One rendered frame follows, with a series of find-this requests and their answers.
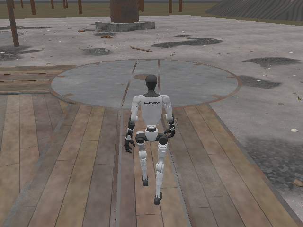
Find robot left forearm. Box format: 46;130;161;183
125;115;135;140

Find robot right forearm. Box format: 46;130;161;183
168;114;175;131

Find robot right upper arm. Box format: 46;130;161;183
161;95;173;121

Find humanoid robot torso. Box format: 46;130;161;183
140;93;162;142

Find robot right hand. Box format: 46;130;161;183
164;129;175;138

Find robot left hand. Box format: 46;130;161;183
124;139;135;153

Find robot right shin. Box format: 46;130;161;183
156;164;164;198

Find robot left upper arm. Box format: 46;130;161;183
131;95;142;122

